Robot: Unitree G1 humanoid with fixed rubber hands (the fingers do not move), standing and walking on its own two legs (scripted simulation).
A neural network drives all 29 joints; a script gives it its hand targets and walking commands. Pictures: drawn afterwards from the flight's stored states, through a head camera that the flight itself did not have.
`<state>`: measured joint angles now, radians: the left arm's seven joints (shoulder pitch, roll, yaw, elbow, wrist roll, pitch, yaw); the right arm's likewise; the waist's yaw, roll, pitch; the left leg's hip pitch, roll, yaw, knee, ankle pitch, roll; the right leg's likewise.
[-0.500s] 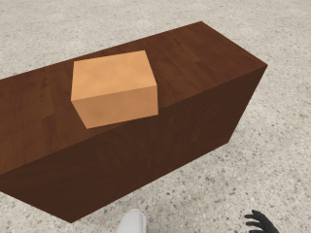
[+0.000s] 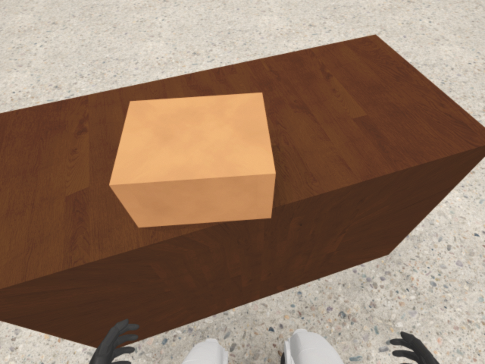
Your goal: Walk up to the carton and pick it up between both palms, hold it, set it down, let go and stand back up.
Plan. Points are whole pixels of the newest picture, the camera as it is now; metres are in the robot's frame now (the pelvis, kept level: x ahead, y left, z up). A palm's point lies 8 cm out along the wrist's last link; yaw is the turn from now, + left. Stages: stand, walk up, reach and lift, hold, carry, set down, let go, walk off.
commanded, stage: walk up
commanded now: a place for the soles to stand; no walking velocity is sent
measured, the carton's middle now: (200, 159) +0.48 +0.07 +0.03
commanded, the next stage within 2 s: none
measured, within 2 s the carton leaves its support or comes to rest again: neither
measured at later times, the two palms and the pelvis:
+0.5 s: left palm out of the picture -0.01 +0.29 -0.10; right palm (388, 328) +0.16 -0.23 -0.07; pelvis -0.03 +0.00 +0.01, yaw +15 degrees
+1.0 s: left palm out of the picture -0.02 +0.29 -0.06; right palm (380, 332) +0.16 -0.21 -0.07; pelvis -0.03 -0.01 +0.02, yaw +20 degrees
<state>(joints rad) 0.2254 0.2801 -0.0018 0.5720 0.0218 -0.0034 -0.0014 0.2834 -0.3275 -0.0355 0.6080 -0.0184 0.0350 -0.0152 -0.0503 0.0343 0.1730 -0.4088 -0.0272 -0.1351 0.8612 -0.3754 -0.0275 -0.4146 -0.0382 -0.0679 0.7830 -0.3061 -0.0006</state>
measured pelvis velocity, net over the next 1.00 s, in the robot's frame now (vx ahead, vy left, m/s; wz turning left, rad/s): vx -0.03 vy -0.01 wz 0.35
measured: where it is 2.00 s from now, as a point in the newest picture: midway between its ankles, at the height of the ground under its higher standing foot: outside the picture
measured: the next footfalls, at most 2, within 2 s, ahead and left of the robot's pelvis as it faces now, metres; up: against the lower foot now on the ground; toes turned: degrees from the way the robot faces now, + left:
left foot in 0.32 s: +0.01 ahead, +0.14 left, +0.00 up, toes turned +9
left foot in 1.60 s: +0.14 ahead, +0.10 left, +0.00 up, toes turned +17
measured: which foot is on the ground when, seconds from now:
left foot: down 0.00-0.00, up 0.02-0.30, down 0.32-1.00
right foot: down 0.00-1.00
